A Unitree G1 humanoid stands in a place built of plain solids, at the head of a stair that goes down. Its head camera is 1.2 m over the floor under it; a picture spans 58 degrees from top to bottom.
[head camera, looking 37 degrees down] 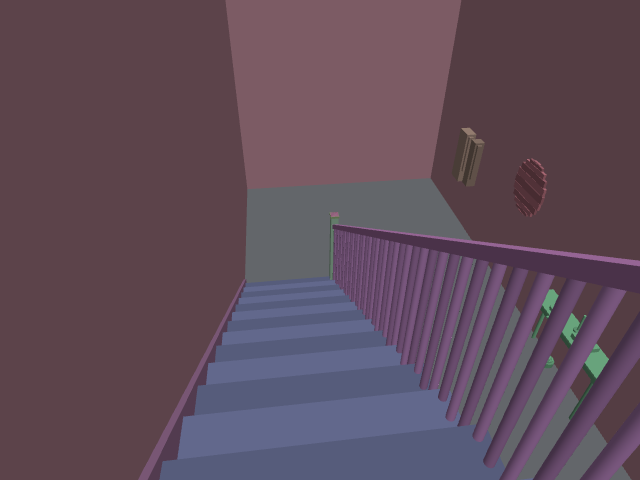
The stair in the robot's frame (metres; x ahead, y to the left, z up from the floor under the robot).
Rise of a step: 0.20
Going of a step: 0.30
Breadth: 1.24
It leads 7 degrees to the left of straight ahead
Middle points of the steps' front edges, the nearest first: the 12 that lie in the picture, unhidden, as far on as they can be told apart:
0.86 -0.04 -0.41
1.15 0.00 -0.61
1.45 0.04 -0.81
1.74 0.07 -1.00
2.04 0.11 -1.20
2.33 0.14 -1.40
2.63 0.18 -1.60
2.93 0.21 -1.80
3.22 0.25 -2.00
3.52 0.29 -2.20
3.81 0.32 -2.40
4.11 0.36 -2.60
